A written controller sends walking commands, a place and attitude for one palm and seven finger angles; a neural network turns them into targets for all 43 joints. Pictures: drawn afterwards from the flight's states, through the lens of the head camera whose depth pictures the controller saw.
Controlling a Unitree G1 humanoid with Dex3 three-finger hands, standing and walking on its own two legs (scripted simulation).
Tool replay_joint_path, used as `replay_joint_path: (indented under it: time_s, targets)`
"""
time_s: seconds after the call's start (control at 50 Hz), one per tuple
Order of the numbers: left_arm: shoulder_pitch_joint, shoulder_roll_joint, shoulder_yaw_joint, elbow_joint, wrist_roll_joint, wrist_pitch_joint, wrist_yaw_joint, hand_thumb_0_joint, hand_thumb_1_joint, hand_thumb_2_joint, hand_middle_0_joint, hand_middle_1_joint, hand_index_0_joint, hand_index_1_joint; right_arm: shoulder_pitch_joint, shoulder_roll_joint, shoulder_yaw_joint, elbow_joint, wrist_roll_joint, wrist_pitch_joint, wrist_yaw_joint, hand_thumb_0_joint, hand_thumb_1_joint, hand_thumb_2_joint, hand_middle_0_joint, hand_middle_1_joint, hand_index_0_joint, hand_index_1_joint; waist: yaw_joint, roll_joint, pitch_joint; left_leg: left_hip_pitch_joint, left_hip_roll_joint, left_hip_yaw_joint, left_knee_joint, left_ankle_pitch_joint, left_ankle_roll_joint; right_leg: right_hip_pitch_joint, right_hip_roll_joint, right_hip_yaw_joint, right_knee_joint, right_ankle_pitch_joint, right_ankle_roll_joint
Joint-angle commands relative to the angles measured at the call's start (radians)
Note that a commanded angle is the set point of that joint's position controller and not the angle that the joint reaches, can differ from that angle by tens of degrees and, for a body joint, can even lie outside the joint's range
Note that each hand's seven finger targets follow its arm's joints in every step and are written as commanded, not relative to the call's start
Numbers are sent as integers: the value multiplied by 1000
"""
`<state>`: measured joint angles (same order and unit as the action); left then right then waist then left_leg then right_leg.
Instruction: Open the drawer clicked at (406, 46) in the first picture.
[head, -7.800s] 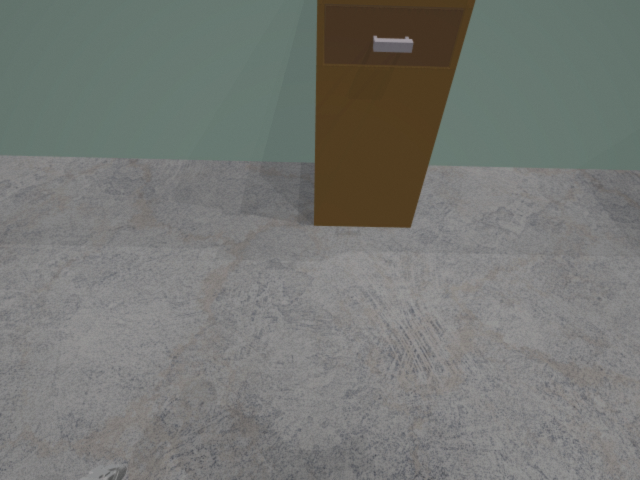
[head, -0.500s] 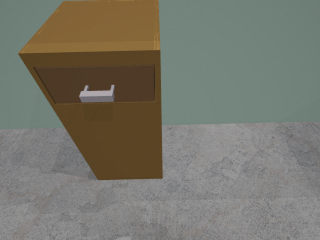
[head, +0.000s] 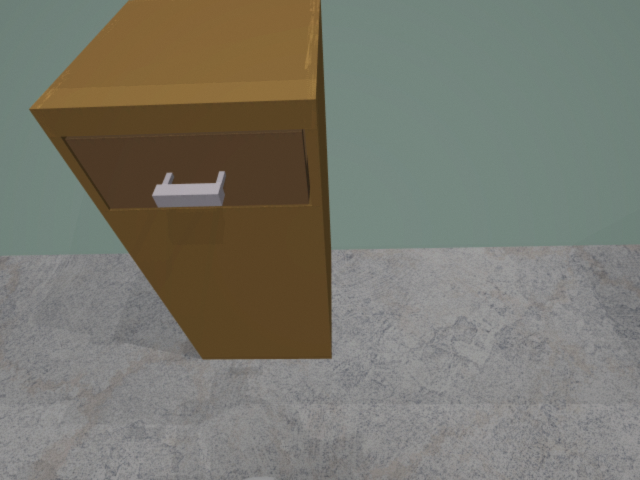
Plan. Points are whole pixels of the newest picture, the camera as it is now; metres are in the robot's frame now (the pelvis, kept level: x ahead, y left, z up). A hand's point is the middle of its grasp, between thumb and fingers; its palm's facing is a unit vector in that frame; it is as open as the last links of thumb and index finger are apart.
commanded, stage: come to a stop and stand still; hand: left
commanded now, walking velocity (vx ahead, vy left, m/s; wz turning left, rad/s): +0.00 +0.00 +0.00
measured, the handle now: (192, 186) +0.54 +0.26 +0.04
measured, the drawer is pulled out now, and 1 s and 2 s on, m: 0.00 0.00 0.00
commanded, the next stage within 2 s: look again from close up in 0.50 s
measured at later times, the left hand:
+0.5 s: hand out of the picture -0.02 +0.16 -0.16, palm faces +0.04 -0.98 -0.19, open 7.3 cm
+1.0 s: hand out of the picture +0.02 +0.24 -0.16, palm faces +0.04 -0.97 -0.24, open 7.4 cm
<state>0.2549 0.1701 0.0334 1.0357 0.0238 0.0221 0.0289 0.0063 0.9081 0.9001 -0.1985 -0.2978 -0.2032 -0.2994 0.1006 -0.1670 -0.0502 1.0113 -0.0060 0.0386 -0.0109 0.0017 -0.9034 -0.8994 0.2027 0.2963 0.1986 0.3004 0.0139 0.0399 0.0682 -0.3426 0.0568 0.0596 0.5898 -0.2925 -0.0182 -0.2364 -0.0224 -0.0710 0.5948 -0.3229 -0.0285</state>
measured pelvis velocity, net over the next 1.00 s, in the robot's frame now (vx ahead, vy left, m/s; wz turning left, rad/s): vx -0.03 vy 0.04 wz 0.01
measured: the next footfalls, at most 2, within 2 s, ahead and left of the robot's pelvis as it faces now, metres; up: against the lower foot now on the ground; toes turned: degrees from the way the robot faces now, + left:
left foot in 0.20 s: +0.00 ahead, +0.13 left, +0.00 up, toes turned +3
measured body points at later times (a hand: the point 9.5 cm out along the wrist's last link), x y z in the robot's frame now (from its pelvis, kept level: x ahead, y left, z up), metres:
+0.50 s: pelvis -0.03 -0.01 +0.01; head -0.02 -0.01 +0.46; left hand -0.02 +0.22 -0.15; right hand -0.06 -0.22 -0.15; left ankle -0.04 +0.13 -0.73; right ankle -0.01 -0.09 -0.73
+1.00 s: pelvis -0.03 +0.04 +0.01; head -0.05 +0.05 +0.46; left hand +0.02 +0.29 -0.14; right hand +0.02 -0.22 -0.13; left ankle -0.04 +0.13 -0.73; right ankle -0.01 -0.09 -0.73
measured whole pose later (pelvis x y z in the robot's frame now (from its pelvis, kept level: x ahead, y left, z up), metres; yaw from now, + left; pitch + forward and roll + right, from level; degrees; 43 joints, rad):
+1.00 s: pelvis -0.03 +0.04 +0.01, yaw +1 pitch -3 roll -1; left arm 0.25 0.23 0.01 1.01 0.01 0.00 0.03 0.01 0.91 0.90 -0.20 -0.30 -0.20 -0.30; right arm 0.26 -0.22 0.00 1.02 -0.02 -0.02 -0.02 0.00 -0.91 -0.90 0.20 0.30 0.20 0.30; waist 0.00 -0.01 -0.01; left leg -0.17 0.00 0.04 0.51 -0.29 0.03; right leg -0.20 -0.04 -0.07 0.47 -0.22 0.01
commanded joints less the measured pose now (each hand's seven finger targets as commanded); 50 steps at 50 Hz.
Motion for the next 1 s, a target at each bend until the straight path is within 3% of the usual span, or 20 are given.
replay_joint_path:
  time_s: [0.0, 0.04, 0.1, 0.12, 0.16, 0.18, 0.2, 0.24, 0.4, 0.56, 0.58, 0.6, 0.62, 0.64, 0.68, 0.72, 0.74, 0.78, 0.86, 0.98]
  targets:
    - [-27, 142, 18, -56, 2, -22, 9, 0, 900, 900, -200, -300, -200, -300, 45, -59, -16, -27, -4, 9, -5, 0, -900, -900, 200, 300, 200, 300, -26, -190, 1, 34, -15, -62, 233, -132, 13, -125, -259, 253, -330, 268, -145]
    - [-30, 145, 19, -54, 1, -26, 6, 0, 900, 900, -200, -300, -200, -300, 84, -50, -9, -3, -1, 1, -5, 0, -900, -900, 200, 300, 200, 300, -26, -173, -19, 24, -17, -51, 217, -124, 10, -55, -226, 193, -296, 339, -137]
    - [10, 138, 19, -30, -4, -31, 8, 0, 900, 900, -200, -300, -200, -300, 108, -44, 5, 19, 0, -14, -12, 0, -900, -900, 200, 300, 200, 300, -10, -159, -53, 68, -9, -38, 6, -78, 1, 47, -208, 179, -252, 416, -127]
    - [11, 136, 17, -20, -9, -32, 9, 0, 900, 900, -200, -300, -200, -300, 132, -42, 9, 32, -1, -20, -15, 0, -900, -900, 200, 300, 200, 300, -15, -157, -68, 121, -7, -40, -91, -11, 2, 47, -199, 176, -236, 404, -107]
    - [13, 113, 10, -5, -21, -33, 7, 0, 900, 900, -200, -300, -200, -300, 176, -66, 19, 64, -5, -38, -21, 0, -900, -900, 200, 300, 200, 300, -15, -55, -93, 227, 47, -102, -210, 237, 22, 25, -132, 135, -203, 333, -40]
    - [22, 96, 6, -2, -20, -29, 5, 0, 900, 900, -200, -300, -200, -300, 161, -83, 18, 66, -5, -40, -23, 0, -900, -900, 200, 300, 200, 300, 4, -29, -84, 213, 82, -122, -215, 242, 34, 26, -99, 118, -224, 245, -14]
    - [20, 94, 5, 3, -19, -31, 4, 0, 900, 900, -200, -300, -200, -300, 161, -93, 21, 71, -8, -40, -26, 0, -900, -900, 200, 300, 200, 300, 6, -43, -70, 189, 80, -103, -201, 200, 29, 32, -93, 127, -256, 219, -3]
    - [-1, 113, 7, 23, -23, -28, 2, 0, 900, 900, -200, -300, -200, -300, 171, -76, 30, 95, -8, -43, -25, 0, -900, -900, 200, 300, 200, 300, 2, 42, -68, 156, 67, -95, -231, 182, 22, 87, -95, 112, -248, 219, -5]
    - [20, 99, 2, 51, -20, -23, 0, 0, 900, 900, -200, -300, -200, -300, 253, -53, 36, 118, -14, -32, -23, 0, -900, -900, 200, 300, 200, 300, -7, -52, 32, 110, 28, -71, -265, 5, 20, 19, -95, 146, -356, -53, -2]
    - [67, 69, -3, 65, -20, -31, 2, 0, 900, 900, -200, -300, -200, -300, 303, -34, 39, 124, -11, -44, -26, 0, -900, -900, 200, 300, 200, 300, -11, -45, 9, 118, 34, -72, -270, 32, 27, 16, -89, 133, -328, 5, -3]
    - [42, 241, -7, -41, -2, -51, 4, 0, 900, 900, -200, -300, -200, -300, 254, -182, 7, -12, -20, -41, -11, 0, -900, -900, 200, 300, 200, 300, -49, -67, 120, 76, -5, -100, -202, 80, 27, -35, -68, 150, -247, 44, -33]
    - [64, 169, 9, -26, -16, -58, 10, 0, 900, 900, -200, -300, -200, -300, 228, -155, 11, -20, -28, -56, -18, 0, -900, -900, 200, 300, 200, 300, -15, -25, -30, 69, 23, -77, -142, 2, 40, -4, -116, 178, -247, -61, -31]
    - [69, 191, 13, -49, -7, -61, 10, 0, 900, 900, -200, -300, -200, -300, 272, -134, 6, -26, -27, -62, -23, 0, -900, -900, 200, 300, 200, 300, -35, -36, -147, 82, -6, -73, -89, 43, 44, 63, -138, 205, -261, -2, -45]
    - [61, 177, 20, -59, -6, -59, 10, 0, 900, 900, -200, -300, -200, -300, 294, -118, 6, -24, -23, -62, -26, 0, -900, -900, 200, 300, 200, 300, -42, -71, -166, 75, -18, -58, -68, 31, 42, 75, -158, 218, -279, -5, -56]
    - [62, 146, 11, -67, -7, -48, 12, 0, 900, 900, -200, -300, -200, -300, 316, -91, 17, -27, -23, -57, -23, 0, -900, -900, 200, 300, 200, 300, -48, -138, -110, 70, -21, -52, -73, 30, 46, 32, -153, 197, -287, -21, -60]
    - [50, 146, 14, -73, -8, -45, 13, 0, 900, 900, -200, -300, -200, -300, 313, -107, 13, -25, -18, -60, -24, 0, -900, -900, 200, 300, 200, 300, -45, -98, -18, 64, 3, -77, -119, 67, 52, -25, -120, 153, -252, -1, -47]
    - [53, 143, 13, -74, -9, -46, 12, 0, 900, 900, -200, -300, -200, -300, 297, -122, 12, -26, -16, -65, -25, 0, -900, -900, 200, 300, 200, 300, -35, -35, -1, 58, 20, -96, -145, 99, 55, -19, -101, 132, -222, 50, -40]
    - [64, 136, 5, -73, -11, -42, 11, 0, 900, 900, -200, -300, -200, -300, 274, -138, 15, -35, -15, -69, -23, 0, -900, -900, 200, 300, 200, 300, -20, 20, -4, 42, 53, -133, -183, 135, 65, 19, -73, 88, -174, 129, -25]
    - [61, 155, 2, -68, -12, -44, 8, 0, 900, 900, -200, -300, -200, -300, 223, -178, 15, -42, -12, -76, -23, 0, -900, -900, 200, 300, 200, 300, -9, 5, -36, 53, 61, -133, -194, 220, 63, 84, -81, 73, -154, 249, -10]
    - [13, 187, -4, -68, -9, -39, 4, 0, 900, 900, -200, -300, -200, -300, 156, -223, 14, -43, -13, -75, -14, 0, -900, -900, 200, 300, 200, 300, -6, 14, -22, 69, 65, -148, -251, 189, 59, 85, -87, 72, -175, 229, 8]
